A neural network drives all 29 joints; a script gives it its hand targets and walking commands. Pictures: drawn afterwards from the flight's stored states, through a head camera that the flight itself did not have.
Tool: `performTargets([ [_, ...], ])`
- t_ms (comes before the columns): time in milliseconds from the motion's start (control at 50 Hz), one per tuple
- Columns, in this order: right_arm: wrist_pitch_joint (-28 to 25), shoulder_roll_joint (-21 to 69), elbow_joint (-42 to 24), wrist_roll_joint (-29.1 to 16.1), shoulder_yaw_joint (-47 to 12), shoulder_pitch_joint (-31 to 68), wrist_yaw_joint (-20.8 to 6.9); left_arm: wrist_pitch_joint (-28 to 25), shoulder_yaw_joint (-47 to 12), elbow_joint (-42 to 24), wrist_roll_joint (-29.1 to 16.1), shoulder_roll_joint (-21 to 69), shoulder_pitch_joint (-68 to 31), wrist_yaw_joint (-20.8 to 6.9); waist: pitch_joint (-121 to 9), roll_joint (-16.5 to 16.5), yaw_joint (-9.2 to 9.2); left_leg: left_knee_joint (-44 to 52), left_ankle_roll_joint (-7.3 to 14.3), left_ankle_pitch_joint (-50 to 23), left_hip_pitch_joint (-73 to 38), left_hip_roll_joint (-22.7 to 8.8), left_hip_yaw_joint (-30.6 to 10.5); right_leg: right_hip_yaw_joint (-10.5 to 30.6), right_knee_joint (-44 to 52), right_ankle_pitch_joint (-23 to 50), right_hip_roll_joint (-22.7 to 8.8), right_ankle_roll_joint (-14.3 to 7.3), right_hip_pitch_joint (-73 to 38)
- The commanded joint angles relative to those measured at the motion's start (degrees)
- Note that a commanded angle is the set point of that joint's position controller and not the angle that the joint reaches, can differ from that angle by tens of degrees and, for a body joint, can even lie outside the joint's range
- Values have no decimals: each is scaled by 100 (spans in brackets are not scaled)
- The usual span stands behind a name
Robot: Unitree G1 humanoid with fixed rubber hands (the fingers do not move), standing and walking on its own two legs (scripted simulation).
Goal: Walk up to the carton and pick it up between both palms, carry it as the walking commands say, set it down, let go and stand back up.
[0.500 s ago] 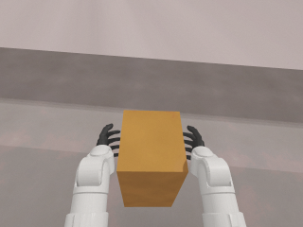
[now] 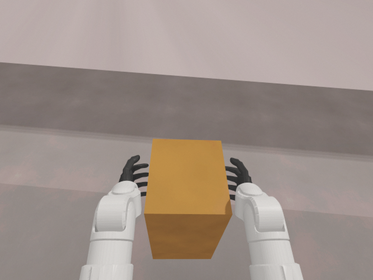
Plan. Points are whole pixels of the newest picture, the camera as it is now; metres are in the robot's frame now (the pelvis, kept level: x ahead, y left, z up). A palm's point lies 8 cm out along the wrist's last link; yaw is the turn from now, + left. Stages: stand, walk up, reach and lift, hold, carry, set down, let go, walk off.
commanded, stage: carry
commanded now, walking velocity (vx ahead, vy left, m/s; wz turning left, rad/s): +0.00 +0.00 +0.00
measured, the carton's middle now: (184, 204) +0.31 +0.00 -0.01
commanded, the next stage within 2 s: hold in 0.40 s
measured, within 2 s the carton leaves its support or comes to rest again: neither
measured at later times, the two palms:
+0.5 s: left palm (132, 200) +0.29 +0.12 +0.05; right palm (245, 201) +0.28 -0.13 +0.05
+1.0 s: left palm (138, 203) +0.28 +0.10 +0.05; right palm (250, 205) +0.28 -0.14 +0.05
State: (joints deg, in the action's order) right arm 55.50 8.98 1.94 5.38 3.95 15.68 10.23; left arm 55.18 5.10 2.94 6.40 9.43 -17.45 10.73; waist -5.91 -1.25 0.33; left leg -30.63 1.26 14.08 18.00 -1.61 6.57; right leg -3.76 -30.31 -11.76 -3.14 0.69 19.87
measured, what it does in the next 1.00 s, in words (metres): stands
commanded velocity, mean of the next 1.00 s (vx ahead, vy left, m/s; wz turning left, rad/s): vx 0.00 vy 0.00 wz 0.00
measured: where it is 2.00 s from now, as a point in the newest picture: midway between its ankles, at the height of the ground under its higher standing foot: outside the picture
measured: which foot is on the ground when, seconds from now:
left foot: down 0.00-1.00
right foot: down 0.00-1.00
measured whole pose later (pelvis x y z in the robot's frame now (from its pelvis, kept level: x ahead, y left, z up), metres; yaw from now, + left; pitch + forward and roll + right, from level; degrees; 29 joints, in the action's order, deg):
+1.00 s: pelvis -0.04 -0.01 -0.01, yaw +4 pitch -11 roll +0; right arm 38.7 13.9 33.5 23.1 24.9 29.7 3.2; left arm 35.5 24.4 37.4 24.4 13.6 -31.7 3.7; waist 2.6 -1.1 -3.3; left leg -32.9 1.4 13.2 9.2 1.5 -1.4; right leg 3.0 -32.0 -12.0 1.6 -0.3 9.5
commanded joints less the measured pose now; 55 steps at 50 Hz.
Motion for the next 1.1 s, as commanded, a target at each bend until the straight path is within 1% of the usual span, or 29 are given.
performTargets([
  [0, -361, 5512, -764, -1126, -2395, 2157, -809, -314, -2559, -793, -1342, 5574, -2090, -905, -1676, 22, -2, 672, 91, -348, -538, -719, -594, 476, 263, 586, -451, -208, -633],
  [60, -189, 5482, -543, -1112, -2344, 1943, -713, -147, -2510, -715, -1391, 5463, -1997, -844, -1840, 209, -9, 530, 74, -807, -766, -816, -580, 426, 321, 663, -446, -183, -664],
  [80, -117, 5815, -1716, -1634, -2702, 2281, -625, -52, -2866, -1896, -1789, 5720, -2286, -710, -1581, 281, -2, 501, 57, -1174, -582, -750, -643, 466, 297, 906, -454, -159, -717],
  [100, -169, 5292, -105, -851, -2260, 1598, -795, -117, -2412, -213, -1061, 5287, -1636, -875, -2012, 375, 6, 439, 113, -1031, -768, -766, -607, 462, 253, 907, -431, -199, -668],
  [120, -211, 5534, -2116, -1608, -2795, 2370, -637, -79, -2847, -1666, -1753, 5733, -1843, -784, -1703, 332, -2, 434, 85, -1044, -785, -749, -580, 350, 290, 755, -399, -174, -590],
  [140, -83, 5334, -105, -806, -2230, 1348, -770, 2, -2453, -97, -1083, 5332, -1445, -897, -1607, 376, -3, 420, 168, -1211, -587, -756, -660, 492, 281, 811, -459, -174, -437],
  [180, -312, 5149, 400, -714, -2144, 2090, -881, -288, -1937, 398, -766, 4963, -1680, -1003, -1586, -482, -9, 306, 74, -164, -390, -562, -442, 633, 625, 727, -587, -262, -604],
  [220, -544, 5733, -1454, -1376, -2689, 2756, -926, -460, -2830, -1187, -1549, 5836, -2464, -1059, -1515, -45, -12, 661, 13, 250, -251, -518, -627, 661, 549, 209, -547, -255, -601],
  [280, -405, 5816, -1518, -1606, -2747, 2797, -827, -348, -2700, -1516, -1557, 5752, -2316, -854, -1613, 371, -15, 673, 53, 14, -578, -625, -630, 575, 526, 26, -464, -226, -329],
  [300, -352, 5367, 125, -970, -2141, 1879, -844, -327, -2156, -273, -1031, 5133, -1821, -883, -1700, 156, -4, 582, 122, -524, -410, -657, -687, 476, 367, 617, -472, -219, -639],
  [380, -434, 5613, -1338, -1394, -2616, 2500, -775, -343, -2593, -1161, -1554, 5622, -2229, -925, -1662, -313, -31, 509, 33, -481, -400, -664, -627, 511, 430, 716, -458, -269, -765],
  [400, -688, 4244, 673, 168, -832, 896, -1058, -611, -1255, 850, -111, 4214, -950, -1122, 306, 324, -336, 972, 34, -225, -403, 433, -1220, 805, 606, 634, 615, -368, -1364],
  [420, -1008, 4260, 1731, 79, -992, 1048, -1129, -897, -1560, 1841, -187, 4359, -1025, -1181, 181, 525, -366, 1013, 44, -167, -518, 429, -1236, 903, 621, 429, 600, -461, -1167],
  [500, -1812, 5822, -261, -1003, -2735, 3275, -1558, -1814, -3215, -208, -1104, 5918, -3453, -1641, -2775, 374, -556, 411, -52, -1543, -1927, 546, -1460, 1056, 374, 1639, 651, -334, -1798],
  [560, -1871, 5875, -428, -1209, -3079, 4214, -1653, -1930, -2712, 532, -892, 6199, -3102, -1691, -2702, -45, -244, 327, 41, -1246, -1810, 566, -1566, 907, 294, 1281, 629, -208, -1891],
  [580, -1663, 5990, 625, -941, -2552, 3389, -1610, -1869, -2728, 356, -792, 6026, -3523, -1713, -1950, 463, -432, 490, -20, -757, -1614, 667, -1384, 813, 457, 897, 605, -228, -1719],
  [640, -1593, 5944, 1078, -596, -2235, 3346, -1578, -1712, -2198, 1679, -659, 6064, -2800, -1911, -1348, -312, -566, 671, 62, -490, -1445, 540, -1443, 739, 621, 697, 615, -180, -1801],
  [700, -1576, 5918, 1582, -459, -1712, 3856, -1682, -1595, -1932, 2558, -392, 6253, -2960, -2031, -708, 270, -500, 828, -12, 272, -973, 635, -1336, 708, 664, 40, 612, -263, -1971],
  [720, -1388, 6512, 1797, -236, -1681, 2985, -1837, -1575, -2057, 2534, -515, 6708, -3040, -2013, -158, -384, -822, 743, 233, -348, -1466, 472, -1385, 982, 830, 321, 680, -178, -1487],
  [800, -1442, 6203, 2712, 271, -669, 3744, -1924, -1781, -958, 3208, 92, 6157, -3829, -2065, 69, -217, -622, 809, 226, 537, -1088, 454, -1370, 1039, 873, -806, 640, -233, -1134],
  [840, -1646, 6525, 2725, 143, -821, 4366, -1937, -2013, -578, 3143, 210, 5925, -4265, -2104, -406, -478, -80, 566, 271, 421, -1054, 574, -1265, 1186, 972, -965, 582, -194, -1178],
  [880, -1767, 6613, 2995, 242, -502, 4838, -1927, -2083, -382, 3742, 364, 6035, -4531, -2112, -539, -253, -211, 601, 355, 779, -1149, 524, -1282, 1123, 793, -1286, 662, -173, -1096],
  [900, -1822, 6564, 3381, 168, -545, 4837, -1944, -2191, -239, 3519, 308, 6052, -4862, -2109, -528, 182, 105, 515, 266, 856, -690, 501, -1264, 1302, 719, -1459, 590, -264, -1214],
  [940, -2015, 6343, 3692, 493, -115, 4597, -1870, -2213, -439, 3965, 322, 6273, -4940, -2095, -190, 254, -517, 492, 220, 847, -1030, 463, -1307, 1090, 539, -1136, 674, -303, -693],
  [960, -2132, 6372, 3449, 577, -190, 5080, -1821, -2410, -453, 3770, 243, 6312, -5250, -2118, -513, -419, -548, 378, 273, 883, -924, 512, -1265, 1050, 580, -1317, 731, -262, -855],
  [980, -2177, 6291, 3808, 624, 96, 4856, -1804, -2379, -291, 3958, 346, 6207, -5473, -2103, -413, 301, -522, 333, 203, 1116, -640, 537, -1237, 1210, 600, -1536, 627, -324, -844],
  [1000, -2236, 6394, 3548, 519, -68, 5571, -1801, -2408, 176, 4453, 570, 6015, -5085, -2105, -448, 129, -58, 171, 295, 1145, -622, 541, -1177, 1286, 586, -1806, 582, -282, -817],
  [1040, -2388, 6436, 3939, 533, -93, 5329, -1785, -2574, 206, 4353, 730, 5917, -5116, -1982, -560, 154, 102, 154, 256, 661, -587, 491, -1184, 1200, 510, -1401, 597, -254, -697],
  [1080, -2500, 6130, 4021, 852, 332, 5231, -1685, -2677, 205, 4683, 737, 5999, -5281, -1958, -387, 165, -515, 51, 261, 1013, -519, 498, -1269, 1081, 287, -1402, 685, -283, -219],
])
